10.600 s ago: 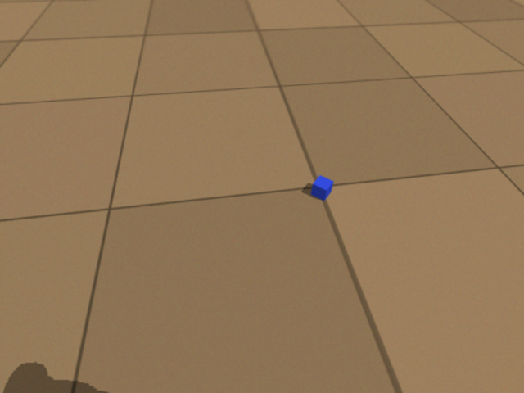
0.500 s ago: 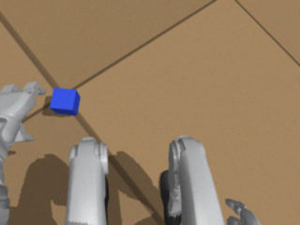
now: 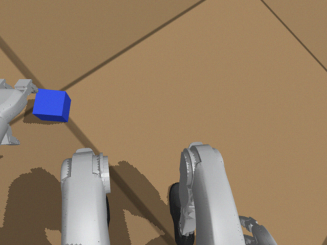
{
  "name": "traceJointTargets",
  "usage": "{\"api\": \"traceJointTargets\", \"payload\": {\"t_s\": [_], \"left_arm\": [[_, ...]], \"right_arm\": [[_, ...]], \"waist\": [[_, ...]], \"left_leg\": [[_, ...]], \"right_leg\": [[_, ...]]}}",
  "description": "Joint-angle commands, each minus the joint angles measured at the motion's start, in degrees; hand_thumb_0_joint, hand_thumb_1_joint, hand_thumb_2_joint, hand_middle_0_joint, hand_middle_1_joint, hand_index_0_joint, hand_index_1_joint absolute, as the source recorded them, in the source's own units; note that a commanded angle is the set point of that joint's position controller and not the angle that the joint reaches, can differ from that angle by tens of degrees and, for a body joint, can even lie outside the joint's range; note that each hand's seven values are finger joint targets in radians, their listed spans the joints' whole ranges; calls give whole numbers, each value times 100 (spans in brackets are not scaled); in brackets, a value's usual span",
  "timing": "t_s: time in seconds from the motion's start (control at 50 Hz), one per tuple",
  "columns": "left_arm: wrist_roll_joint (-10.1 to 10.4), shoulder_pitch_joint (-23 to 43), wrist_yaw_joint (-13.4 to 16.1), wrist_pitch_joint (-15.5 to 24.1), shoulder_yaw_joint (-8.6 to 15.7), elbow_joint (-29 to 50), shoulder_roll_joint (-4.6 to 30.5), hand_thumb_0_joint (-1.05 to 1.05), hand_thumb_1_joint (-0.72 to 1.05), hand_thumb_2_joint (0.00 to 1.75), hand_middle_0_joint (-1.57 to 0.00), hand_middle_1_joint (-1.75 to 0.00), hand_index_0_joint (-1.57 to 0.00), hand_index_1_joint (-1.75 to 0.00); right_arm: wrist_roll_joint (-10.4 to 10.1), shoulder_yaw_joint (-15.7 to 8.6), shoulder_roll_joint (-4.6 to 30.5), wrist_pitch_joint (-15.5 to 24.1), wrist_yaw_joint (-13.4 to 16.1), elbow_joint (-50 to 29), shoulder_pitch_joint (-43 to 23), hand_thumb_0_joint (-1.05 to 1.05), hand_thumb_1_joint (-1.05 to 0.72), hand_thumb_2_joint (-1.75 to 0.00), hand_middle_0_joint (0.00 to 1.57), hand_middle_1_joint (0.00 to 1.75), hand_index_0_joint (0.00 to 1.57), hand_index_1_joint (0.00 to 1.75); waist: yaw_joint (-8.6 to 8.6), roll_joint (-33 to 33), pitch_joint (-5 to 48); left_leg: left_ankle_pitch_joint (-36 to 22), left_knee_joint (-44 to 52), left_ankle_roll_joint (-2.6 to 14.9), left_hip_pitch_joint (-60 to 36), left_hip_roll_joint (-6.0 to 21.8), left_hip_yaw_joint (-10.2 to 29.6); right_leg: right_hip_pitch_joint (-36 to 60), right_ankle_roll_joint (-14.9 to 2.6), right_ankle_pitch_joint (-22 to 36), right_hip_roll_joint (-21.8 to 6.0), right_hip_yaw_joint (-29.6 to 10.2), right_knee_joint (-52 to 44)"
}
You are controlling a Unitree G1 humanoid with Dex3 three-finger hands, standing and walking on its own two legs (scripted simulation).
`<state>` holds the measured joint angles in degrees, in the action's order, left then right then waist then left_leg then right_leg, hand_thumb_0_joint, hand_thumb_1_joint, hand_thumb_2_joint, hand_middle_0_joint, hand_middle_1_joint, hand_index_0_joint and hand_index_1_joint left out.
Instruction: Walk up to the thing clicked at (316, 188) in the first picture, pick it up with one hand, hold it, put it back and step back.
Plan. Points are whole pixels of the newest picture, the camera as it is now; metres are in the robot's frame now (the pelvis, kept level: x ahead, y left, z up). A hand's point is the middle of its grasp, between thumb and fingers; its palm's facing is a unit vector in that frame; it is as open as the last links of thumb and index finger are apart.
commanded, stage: rise first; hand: left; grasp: from above
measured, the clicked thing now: (53, 106) +0.48 +0.30 -0.30
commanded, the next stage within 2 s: approach in 0.50 s
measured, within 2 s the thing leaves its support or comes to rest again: neither
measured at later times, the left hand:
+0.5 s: hand (21, 115) +0.41 +0.33 -0.18, palm faces -0.47 -0.03 -0.88, open 14.1 cm
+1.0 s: hand (47, 87) +0.49 +0.28 -0.17, palm faces -0.38 +0.00 -0.93, open 13.8 cm
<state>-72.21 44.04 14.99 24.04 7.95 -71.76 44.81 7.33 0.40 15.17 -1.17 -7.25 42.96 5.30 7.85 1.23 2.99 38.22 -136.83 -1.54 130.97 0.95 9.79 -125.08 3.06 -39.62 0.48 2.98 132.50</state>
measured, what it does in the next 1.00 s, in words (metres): stands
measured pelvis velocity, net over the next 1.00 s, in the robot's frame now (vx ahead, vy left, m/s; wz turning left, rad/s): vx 0.01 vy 0.00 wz -0.02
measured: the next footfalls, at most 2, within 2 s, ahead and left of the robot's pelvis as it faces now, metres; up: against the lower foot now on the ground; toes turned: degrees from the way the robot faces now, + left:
none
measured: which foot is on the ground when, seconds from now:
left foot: down 0.00-1.00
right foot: down 0.00-1.00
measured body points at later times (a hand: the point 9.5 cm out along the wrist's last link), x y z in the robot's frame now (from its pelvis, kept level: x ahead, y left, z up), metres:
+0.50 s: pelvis +0.00 +0.00 -0.02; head +0.23 +0.08 +0.36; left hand +0.43 +0.33 -0.13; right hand +0.09 -0.28 -0.13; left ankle +0.08 +0.13 -0.30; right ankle +0.10 -0.13 -0.30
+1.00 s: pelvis +0.01 +0.00 -0.02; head +0.25 +0.07 +0.36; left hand +0.51 +0.28 -0.12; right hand +0.07 -0.28 -0.12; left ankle +0.08 +0.13 -0.30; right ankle +0.10 -0.13 -0.30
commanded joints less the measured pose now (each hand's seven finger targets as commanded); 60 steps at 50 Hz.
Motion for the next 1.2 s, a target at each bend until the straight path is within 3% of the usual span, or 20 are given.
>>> {"api": "traceJointTargets", "payload": {"t_s": [0.0, 0.12, 0.14, 0.22, 0.32, 0.34, 0.38, 0.42, 0.54, 0.58, 0.62, 0.74, 0.82, 0.88, 0.94, 1.04, 1.1, 1.18], "left_arm": [[28, 1392, 324, 165, 329, 508, 1691, 0, -49, 97, -6, -94, -7, -92], [-166, 1579, 518, 252, 431, 559, 1917, 0, -49, 97, -6, -95, -7, -93], [-189, 1683, 552, 271, 372, 521, 1875, 0, -48, 96, -5, -95, -7, -94], [-281, 1660, 691, 291, 385, 245, 1908, 0, -50, 97, -5, -96, -6, -94], [-483, 1825, 854, 303, 337, 286, 1959, 0, -49, 97, -5, -98, -7, -96], [-479, 1839, 891, 299, 389, 220, 1984, 0, -49, 96, -5, -98, -7, -96], [-502, 1870, 942, 268, 262, 110, 1852, 0, -49, 96, -5, -99, -7, -96], [-578, 1890, 988, 255, 298, 64, 1945, 0, -50, 96, -5, -99, -7, -97], [-547, 2050, 1083, 170, 274, 57, 1907, 0, -49, 95, -5, -100, -7, -98], [-539, 1922, 1072, 120, 239, -101, 1842, 0, -58, 105, -6, -93, -3, -96], [-541, 2183, 1072, 92, 137, -35, 1811, 0, -45, 91, -6, -105, -10, -100], [-460, 2906, 1160, -29, -277, -46, 1305, 0, -45, 91, -6, -106, -10, -101], [-558, 3394, 1218, -237, -262, 16, 1553, 0, -46, 92, -6, -106, -10, -102], [-554, 3326, 1262, -549, -198, -210, 1537, 0, -47, 92, -6, -107, -10, -102], [-558, 3142, 1197, -854, -99, -474, 1740, 0, -48, 93, -6, -106, -10, -102], [-262, 2666, 774, -1253, -143, -582, 1798, 0, -47, 91, -6, -106, -10, -102], [8, 2118, 311, -1265, -169, -493, 1810, 0, -47, 92, -7, -105, -11, -101], [278, 1631, -177, -937, -98, -309, 1865, 0, -44, 89, -7, -107, -12, -102]], "right_arm": [[73, -383, 1357, -54, 77, -64, 1018, 0, -90, -90, 20, 30, 20, 30], [123, -356, 1396, -85, 79, -99, 915, 0, -90, -90, 20, 30, 20, 30], [148, -351, 1399, -90, 79, -90, 902, 0, -90, -90, 20, 30, 20, 30], [168, -316, 1400, -65, 85, -52, 789, 0, -90, -90, 20, 30, 20, 30], [254, -288, 1381, -59, 84, 13, 819, 0, -90, -90, 20, 30, 20, 30], [245, -297, 1412, -50, 79, 21, 835, 0, -90, -90, 20, 30, 20, 30], [266, -291, 1400, -42, 70, 24, 810, 0, -90, -90, 20, 30, 20, 30], [280, -286, 1397, -40, 88, 75, 840, 0, -91, -90, 20, 30, 20, 30], [338, -275, 1404, 14, 67, 89, 857, 0, -91, -90, 20, 30, 20, 30], [357, -269, 1384, 28, 56, 102, 847, 0, -91, -90, 20, 30, 20, 30], [335, -273, 1393, 45, 58, 120, 885, 0, -91, -89, 20, 30, 20, 30], [352, -239, 1397, 164, 69, 194, 1060, 0, -91, -90, 20, 30, 20, 30], [332, -198, 1425, 169, 111, 193, 1184, 0, -91, -90, 20, 30, 20, 30], [326, -148, 1415, 192, 105, 153, 1271, 0, -92, -90, 20, 30, 20, 30], [277, -103, 1431, 161, 108, 39, 1290, 0, -92, -90, 20, 30, 20, 30], [128, -48, 1439, 85, 111, -167, 1227, 0, -91, -90, 20, 30, 20, 30], [63, -81, 1442, -1, 117, -298, 1216, 0, -91, -90, 20, 30, 20, 30], [56, -48, 1465, -98, 142, -333, 1196, 0, -92, -90, 20, 30, 20, 30]], "waist": [[10, -1564, 3697], [14, -1549, 3706], [104, -1486, 3699], [72, -1518, 3446], [89, -1685, 3742], [117, -1665, 3752], [200, -1633, 3573], [164, -1620, 3698], [192, -1686, 3759], [213, -1657, 3618], [286, -1664, 3651], [640, -1755, 3513], [638, -1900, 3945], [624, -2106, 3915], [523, -2023, 4038], [439, -1734, 3878], [365, -1265, 3829], [396, -896, 3555]], "left_leg": [[-881, 1410, 260, -3178, -94, -612], [-929, 1227, 299, -3040, -99, -668], [-836, 1186, 305, -2947, -105, -662], [-531, 1240, 296, -2824, -119, -628], [-775, 1130, 286, -2944, -136, -657], [-824, 1116, 281, -2991, -128, -636], [-780, 1094, 291, -2918, -123, -642], [-872, 1051, 293, -2926, -133, -660], [-851, 1053, 282, -2954, -135, -660], [-845, 1040, 288, -2898, -143, -661], [-814, 1008, 292, -2865, -137, -668], [-614, 1031, 269, -2803, -105, -632], [-930, 931, 274, -2964, -89, -675], [-1057, 1039, 258, -3094, -86, -710], [-1141, 1106, 289, -3063, -90, -745], [-1088, 1224, 379, -2658, -114, -809], [-1094, 1257, 440, -2453, -120, -806], [-1052, 1248, 446, -2197, -130, -748]], "right_leg": [[1287, -508, 935, 204, 577, -1233], [1338, -485, 1025, 210, 525, -1210], [1317, -471, 962, 221, 536, -1228], [1063, -497, 670, 215, 566, -1166], [1159, -486, 899, 230, 565, -1071], [1080, -483, 938, 228, 597, -1010], [1001, -473, 922, 224, 606, -1032], [1085, -463, 1013, 234, 590, -1031], [1041, -459, 999, 217, 625, -1004], [1020, -462, 1001, 207, 599, -986], [998, -464, 1009, 212, 605, -1004], [850, -464, 889, 215, 648, -1083], [1135, -444, 1238, 222, 591, -1099], [1139, -470, 1358, 193, 606, -1047], [1358, -484, 1487, 206, 582, -1121], [1761, -448, 1545, 190, 503, -1280], [2190, -392, 1547, 213, 453, -1427], [2362, -350, 1454, 234, 458, -1445]]}}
